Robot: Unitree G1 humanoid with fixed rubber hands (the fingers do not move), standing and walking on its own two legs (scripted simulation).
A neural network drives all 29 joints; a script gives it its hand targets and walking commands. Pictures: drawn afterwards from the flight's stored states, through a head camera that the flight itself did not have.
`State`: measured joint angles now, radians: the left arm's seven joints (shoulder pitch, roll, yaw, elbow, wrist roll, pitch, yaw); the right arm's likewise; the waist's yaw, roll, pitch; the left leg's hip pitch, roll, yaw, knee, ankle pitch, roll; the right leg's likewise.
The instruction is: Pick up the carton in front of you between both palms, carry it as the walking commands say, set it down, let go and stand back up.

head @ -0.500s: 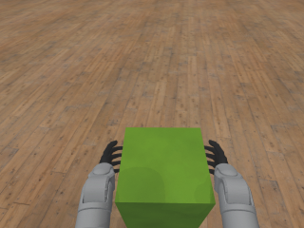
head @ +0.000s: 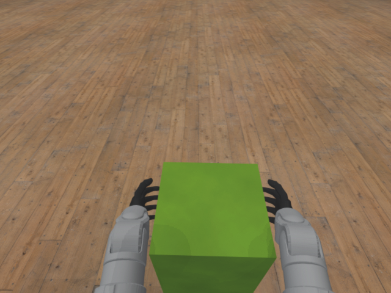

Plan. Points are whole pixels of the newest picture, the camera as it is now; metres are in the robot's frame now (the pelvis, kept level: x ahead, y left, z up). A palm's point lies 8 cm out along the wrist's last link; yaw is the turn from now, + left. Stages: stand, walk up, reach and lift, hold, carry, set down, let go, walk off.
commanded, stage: hold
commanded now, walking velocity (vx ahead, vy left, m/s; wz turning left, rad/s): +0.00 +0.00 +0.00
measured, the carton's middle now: (208, 230) +0.29 +0.00 -0.04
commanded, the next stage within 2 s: set down in 0.18 s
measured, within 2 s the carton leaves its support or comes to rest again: neither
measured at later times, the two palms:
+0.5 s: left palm (135, 204) +0.32 +0.17 +0.02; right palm (267, 205) +0.32 -0.13 +0.02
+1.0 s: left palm (145, 230) +0.37 +0.18 -0.19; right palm (245, 229) +0.38 -0.12 -0.18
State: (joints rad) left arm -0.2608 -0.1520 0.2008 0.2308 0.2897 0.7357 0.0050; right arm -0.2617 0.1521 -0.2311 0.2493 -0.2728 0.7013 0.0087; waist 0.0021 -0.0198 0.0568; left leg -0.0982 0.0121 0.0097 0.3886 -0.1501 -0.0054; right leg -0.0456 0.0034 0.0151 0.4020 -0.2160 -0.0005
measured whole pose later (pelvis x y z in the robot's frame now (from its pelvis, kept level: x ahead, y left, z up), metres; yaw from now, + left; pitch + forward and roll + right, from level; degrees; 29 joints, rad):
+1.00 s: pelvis -0.03 +0.00 -0.11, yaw -1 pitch +34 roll -1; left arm -0.65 -0.07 0.41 0.54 0.23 0.20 -0.03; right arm -0.63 0.17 -0.40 0.51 -0.20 0.18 -0.08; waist 0.04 -0.04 -0.13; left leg -1.37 -0.04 -0.09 1.11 -0.34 -0.03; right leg -1.32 0.09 0.08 1.13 -0.41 0.02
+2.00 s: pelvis -0.08 +0.01 -0.35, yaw -4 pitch +46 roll -3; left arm -1.24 0.17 0.42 0.78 0.15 0.27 0.04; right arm -1.28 -0.06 -0.39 0.82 -0.11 0.23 -0.15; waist 0.08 -0.06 0.09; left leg -2.27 -0.11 -0.09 1.96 -0.49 -0.06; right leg -2.21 0.19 0.06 1.99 -0.59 0.09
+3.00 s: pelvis -0.08 +0.00 -0.40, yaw -4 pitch +37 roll +0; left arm -1.36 0.26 0.40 1.00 0.11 0.19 -0.04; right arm -1.44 -0.18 -0.29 1.08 -0.06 0.15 -0.11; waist 0.11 -0.07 0.33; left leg -2.25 -0.03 -0.04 2.17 -0.56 -0.04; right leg -2.22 0.18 0.04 2.21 -0.63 0.06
